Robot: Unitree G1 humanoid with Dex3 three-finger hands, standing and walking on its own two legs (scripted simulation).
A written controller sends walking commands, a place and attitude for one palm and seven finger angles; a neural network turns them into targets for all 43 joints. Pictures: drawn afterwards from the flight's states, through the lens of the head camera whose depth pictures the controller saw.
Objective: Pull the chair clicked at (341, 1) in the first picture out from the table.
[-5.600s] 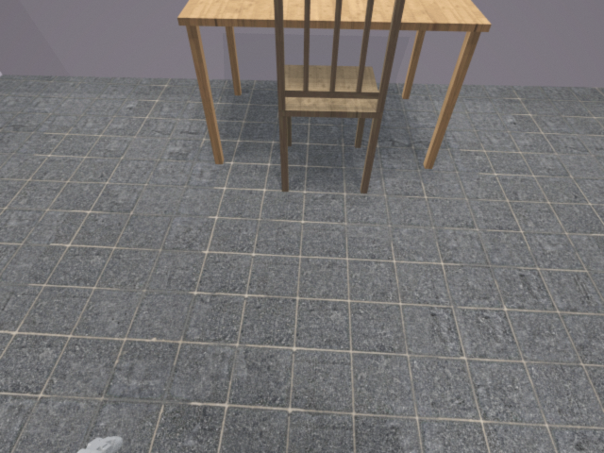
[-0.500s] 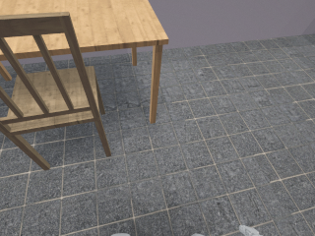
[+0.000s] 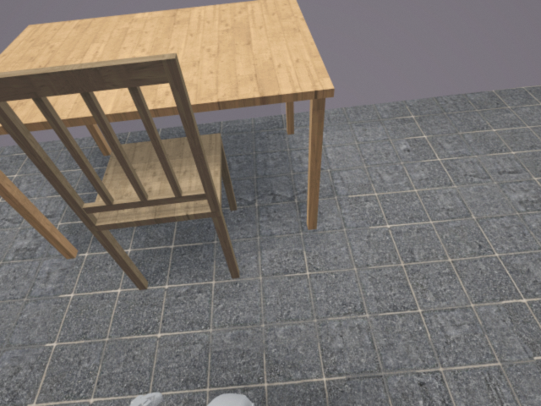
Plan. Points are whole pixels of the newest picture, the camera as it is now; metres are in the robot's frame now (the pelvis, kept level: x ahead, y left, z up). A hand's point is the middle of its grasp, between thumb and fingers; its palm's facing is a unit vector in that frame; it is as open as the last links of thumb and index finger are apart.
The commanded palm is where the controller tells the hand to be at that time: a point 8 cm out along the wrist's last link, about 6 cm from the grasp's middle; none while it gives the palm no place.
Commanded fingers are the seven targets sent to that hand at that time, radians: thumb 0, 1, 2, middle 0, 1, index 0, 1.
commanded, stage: take the last steps up to it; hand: left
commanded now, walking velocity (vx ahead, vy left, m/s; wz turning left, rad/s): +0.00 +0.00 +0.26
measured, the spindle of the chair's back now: (119, 152) +0.69 +0.43 -0.06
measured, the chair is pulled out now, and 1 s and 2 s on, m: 0.00 0.00 0.00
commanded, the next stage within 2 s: come to a stop and stand still in 1.04 s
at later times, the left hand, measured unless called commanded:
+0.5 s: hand out of the picture -0.01 +0.25 -0.17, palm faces +0.15 -0.97 -0.17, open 7.4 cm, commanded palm none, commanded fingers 0.00 0.90 0.90 -0.20 -0.30 -0.20 -0.30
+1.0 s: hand (172, 339) +0.26 +0.22 -0.16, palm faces +0.13 -0.97 -0.21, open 7.2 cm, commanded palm none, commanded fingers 0.00 0.90 0.90 -0.20 -0.30 -0.20 -0.30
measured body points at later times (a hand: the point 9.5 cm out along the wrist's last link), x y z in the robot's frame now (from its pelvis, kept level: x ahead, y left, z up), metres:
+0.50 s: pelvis +0.03 +0.06 +0.01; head +0.04 +0.08 +0.46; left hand -0.02 +0.30 -0.16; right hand +0.06 -0.17 -0.14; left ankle -0.04 +0.14 -0.74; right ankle +0.06 -0.08 -0.67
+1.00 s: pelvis +0.21 +0.03 +0.00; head +0.23 +0.03 +0.45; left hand +0.26 +0.27 -0.15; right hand +0.24 -0.20 -0.16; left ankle +0.20 +0.16 -0.68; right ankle +0.24 -0.06 -0.74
